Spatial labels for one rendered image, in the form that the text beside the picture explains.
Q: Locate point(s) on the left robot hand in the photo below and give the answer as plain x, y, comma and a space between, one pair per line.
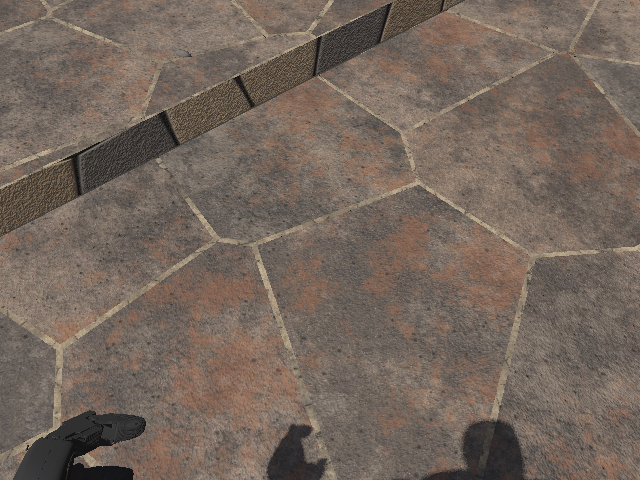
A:
52, 457

